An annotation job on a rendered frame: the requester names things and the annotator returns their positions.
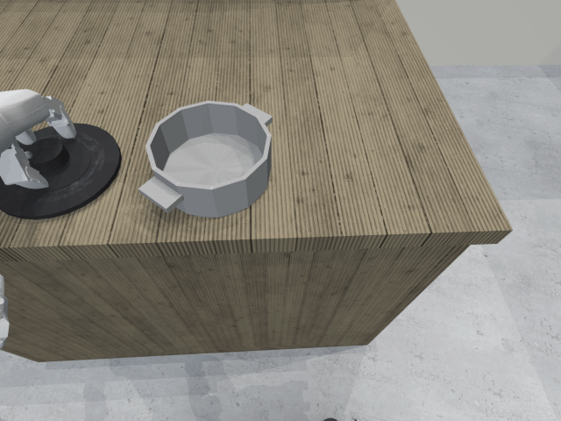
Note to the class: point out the pot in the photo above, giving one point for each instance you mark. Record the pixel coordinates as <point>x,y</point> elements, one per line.
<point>209,159</point>

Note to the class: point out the table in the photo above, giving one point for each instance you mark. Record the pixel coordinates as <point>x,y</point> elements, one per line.
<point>373,191</point>

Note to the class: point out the robot left hand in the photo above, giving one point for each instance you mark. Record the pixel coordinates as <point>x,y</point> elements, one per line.
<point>22,109</point>

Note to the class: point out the knob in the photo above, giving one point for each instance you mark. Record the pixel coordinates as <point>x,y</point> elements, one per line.
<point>48,155</point>

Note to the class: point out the lid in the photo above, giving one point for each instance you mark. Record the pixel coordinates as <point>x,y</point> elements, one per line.
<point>94,161</point>

